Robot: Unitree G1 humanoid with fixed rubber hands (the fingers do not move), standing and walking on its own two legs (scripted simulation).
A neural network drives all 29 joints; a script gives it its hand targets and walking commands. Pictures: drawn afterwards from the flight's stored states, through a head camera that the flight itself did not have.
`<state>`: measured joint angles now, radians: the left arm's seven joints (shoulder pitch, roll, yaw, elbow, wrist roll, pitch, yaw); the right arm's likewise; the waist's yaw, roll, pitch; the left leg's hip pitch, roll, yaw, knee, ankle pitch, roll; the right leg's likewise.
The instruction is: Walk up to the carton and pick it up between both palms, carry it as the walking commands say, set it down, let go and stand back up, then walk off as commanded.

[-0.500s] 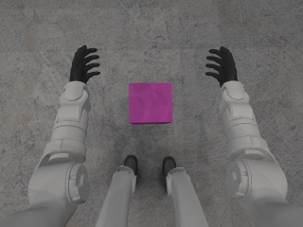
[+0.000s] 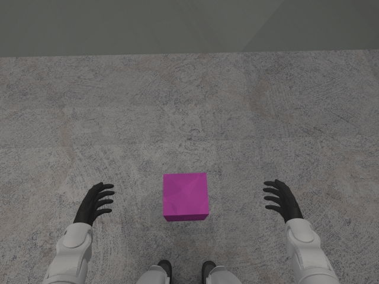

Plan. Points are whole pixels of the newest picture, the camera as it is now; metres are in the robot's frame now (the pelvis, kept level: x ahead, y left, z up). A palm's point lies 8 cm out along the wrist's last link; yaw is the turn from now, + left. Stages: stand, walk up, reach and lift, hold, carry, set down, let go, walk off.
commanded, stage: let go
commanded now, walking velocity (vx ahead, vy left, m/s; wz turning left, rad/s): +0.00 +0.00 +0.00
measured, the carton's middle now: (185, 199) +0.40 +0.01 -0.62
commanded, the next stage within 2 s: stand in 0.64 s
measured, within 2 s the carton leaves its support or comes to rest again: neither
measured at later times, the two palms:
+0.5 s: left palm (63, 260) +0.18 +0.23 -0.04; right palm (317, 259) +0.18 -0.23 -0.04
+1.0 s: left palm (32, 278) +0.15 +0.30 -0.07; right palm (341, 274) +0.16 -0.28 -0.06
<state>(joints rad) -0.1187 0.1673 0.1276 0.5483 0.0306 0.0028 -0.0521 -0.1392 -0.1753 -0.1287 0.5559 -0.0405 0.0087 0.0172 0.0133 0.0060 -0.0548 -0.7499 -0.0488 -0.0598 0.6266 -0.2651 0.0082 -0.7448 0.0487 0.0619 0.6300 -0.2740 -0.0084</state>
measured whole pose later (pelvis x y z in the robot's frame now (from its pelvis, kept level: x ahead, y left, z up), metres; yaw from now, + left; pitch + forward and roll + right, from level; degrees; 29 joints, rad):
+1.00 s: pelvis +0.03 +0.01 +0.02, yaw +0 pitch +0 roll +0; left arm 0.20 0.34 0.04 0.74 0.04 0.02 0.02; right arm 0.18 -0.34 -0.04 0.75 -0.04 0.01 -0.02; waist 0.00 -0.01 0.00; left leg -0.17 -0.04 -0.05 0.48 -0.30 0.02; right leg -0.16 0.04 0.06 0.46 -0.30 -0.01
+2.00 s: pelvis +0.01 +0.00 +0.03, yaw +0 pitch -2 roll +0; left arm 0.15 0.38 0.01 0.99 0.02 -0.01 0.02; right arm 0.14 -0.38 0.00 0.99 -0.02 -0.01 -0.02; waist 0.00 0.00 0.02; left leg -0.10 -0.04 -0.05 0.36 -0.21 0.02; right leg -0.09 0.03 0.05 0.35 -0.21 -0.01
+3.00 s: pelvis +0.06 -0.06 +0.02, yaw -1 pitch -1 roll +0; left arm 0.25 0.32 0.01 1.02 0.03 -0.01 0.00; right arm 0.33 -0.32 -0.01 1.06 -0.03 0.00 -0.01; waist -0.04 0.01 0.02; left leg -0.10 0.06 -0.06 0.48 -0.36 -0.06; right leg -0.26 -0.04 -0.05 0.50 -0.22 0.04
